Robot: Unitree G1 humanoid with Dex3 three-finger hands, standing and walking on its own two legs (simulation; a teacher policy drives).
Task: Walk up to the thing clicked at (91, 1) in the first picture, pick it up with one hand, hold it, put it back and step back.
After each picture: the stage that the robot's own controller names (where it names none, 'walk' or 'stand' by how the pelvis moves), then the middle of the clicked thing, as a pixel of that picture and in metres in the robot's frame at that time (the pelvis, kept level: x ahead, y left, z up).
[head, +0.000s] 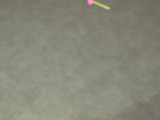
stand; out of the picture +2.26 -0.19 -0.65
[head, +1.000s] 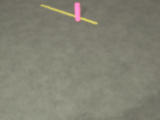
walk; (77, 12) +2.12 +0.16 -0.63
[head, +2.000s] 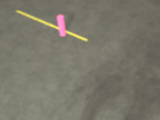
walk; (61, 26) +1.45 +0.31 -0.65
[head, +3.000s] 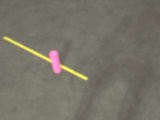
walk; (55, 62) +0.94 +0.29 -0.65
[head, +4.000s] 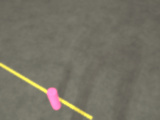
walk; (54, 99) +0.56 +0.24 -0.65
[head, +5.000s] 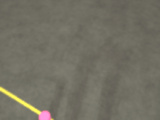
walk; out of the picture +0.40 +0.21 -0.64
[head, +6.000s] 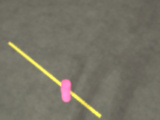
stand; (66, 91) +0.58 +0.10 -0.63
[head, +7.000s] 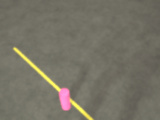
stand; (65, 99) +0.54 +0.13 -0.63
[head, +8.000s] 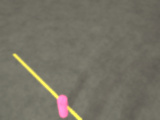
stand; (63, 106) +0.53 +0.12 -0.66
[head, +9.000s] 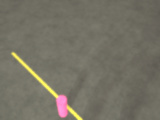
stand; (62, 106) +0.52 +0.13 -0.66
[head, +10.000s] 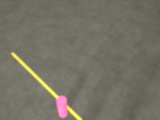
stand; (62, 107) +0.51 +0.13 -0.66
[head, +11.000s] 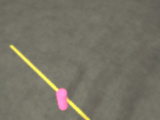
go down; (62, 99) +0.52 +0.12 -0.65
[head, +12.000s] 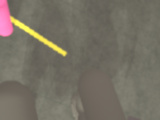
go down; (0, 16) +0.59 +0.19 -0.26
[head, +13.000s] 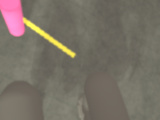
approach; (13, 17) +0.58 +0.18 -0.27
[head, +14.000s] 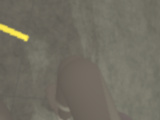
close in; out of the picture +0.57 +0.26 -0.18
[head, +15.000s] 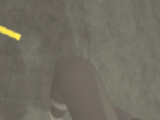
close; out of the picture +0.56 +0.26 -0.20
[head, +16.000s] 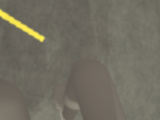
lift; out of the picture +0.51 +0.23 -0.17
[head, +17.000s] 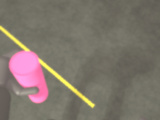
lift; (33, 81) +0.33 +0.15 +0.00
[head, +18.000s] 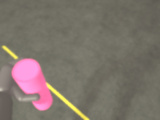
hold; (36, 88) +0.31 +0.15 +0.01
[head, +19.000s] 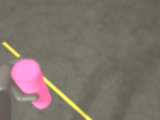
hold; (35, 88) +0.31 +0.15 +0.00
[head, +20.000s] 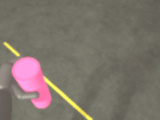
crouch; (35, 87) +0.32 +0.15 +0.00
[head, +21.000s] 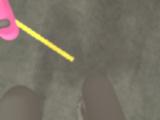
crouch; (0, 16) +0.52 +0.17 -0.07
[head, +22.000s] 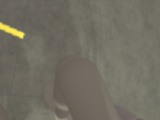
lower; out of the picture +0.51 +0.26 -0.19
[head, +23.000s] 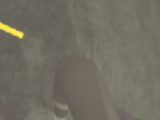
lower; out of the picture +0.51 +0.26 -0.19
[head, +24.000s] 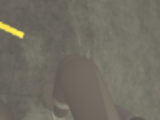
lower; out of the picture +0.51 +0.26 -0.19
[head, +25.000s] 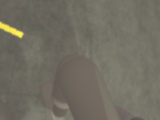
lower; out of the picture +0.51 +0.26 -0.20
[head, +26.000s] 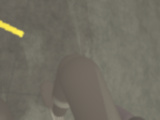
loosen; out of the picture +0.51 +0.25 -0.20
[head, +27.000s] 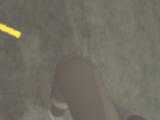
withdraw; out of the picture +0.51 +0.26 -0.20
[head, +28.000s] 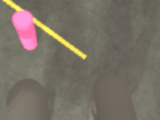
walk; (27, 33) +0.54 +0.19 -0.26
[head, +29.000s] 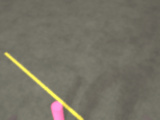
stand; (58, 113) +0.46 +0.13 -0.59
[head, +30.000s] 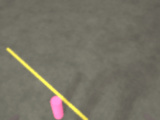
stand; (57, 108) +0.49 +0.15 -0.60
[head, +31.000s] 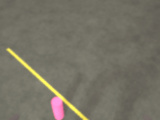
stand; (58, 109) +0.48 +0.14 -0.60
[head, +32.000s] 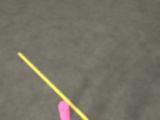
stand; (64, 112) +0.49 +0.12 -0.65
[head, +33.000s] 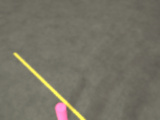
stand; (61, 114) +0.46 +0.14 -0.66
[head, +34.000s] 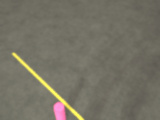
walk; (60, 113) +0.47 +0.14 -0.66
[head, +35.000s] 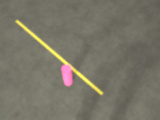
walk; (67, 75) +0.61 +0.11 -0.63
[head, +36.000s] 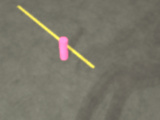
walk; (63, 49) +0.92 +0.11 -0.63
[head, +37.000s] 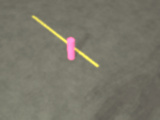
stand; (71, 49) +1.10 +0.11 -0.64
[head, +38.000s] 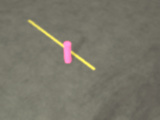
stand; (67, 52) +1.10 +0.12 -0.66
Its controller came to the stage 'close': yes
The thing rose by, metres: 0.64
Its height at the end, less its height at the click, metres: +0.00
